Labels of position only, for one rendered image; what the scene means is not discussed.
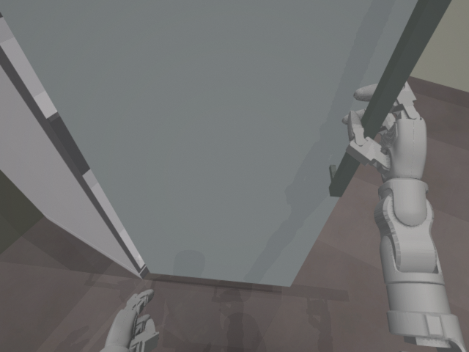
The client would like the fridge door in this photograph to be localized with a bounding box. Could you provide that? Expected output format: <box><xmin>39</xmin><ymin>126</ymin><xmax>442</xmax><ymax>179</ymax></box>
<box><xmin>0</xmin><ymin>0</ymin><xmax>418</xmax><ymax>287</ymax></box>

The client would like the left robot hand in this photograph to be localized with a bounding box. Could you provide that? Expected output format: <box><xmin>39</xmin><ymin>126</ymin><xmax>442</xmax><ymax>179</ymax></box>
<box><xmin>104</xmin><ymin>289</ymin><xmax>159</xmax><ymax>352</ymax></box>

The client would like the robot right forearm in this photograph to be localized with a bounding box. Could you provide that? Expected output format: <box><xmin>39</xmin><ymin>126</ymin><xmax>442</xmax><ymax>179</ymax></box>
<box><xmin>374</xmin><ymin>178</ymin><xmax>467</xmax><ymax>352</ymax></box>

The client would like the handle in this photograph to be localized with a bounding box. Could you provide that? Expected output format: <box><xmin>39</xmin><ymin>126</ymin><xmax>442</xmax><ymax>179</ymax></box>
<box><xmin>329</xmin><ymin>0</ymin><xmax>451</xmax><ymax>197</ymax></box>

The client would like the right robot hand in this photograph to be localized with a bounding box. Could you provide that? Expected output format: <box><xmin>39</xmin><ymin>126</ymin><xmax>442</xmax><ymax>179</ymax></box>
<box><xmin>342</xmin><ymin>81</ymin><xmax>427</xmax><ymax>183</ymax></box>

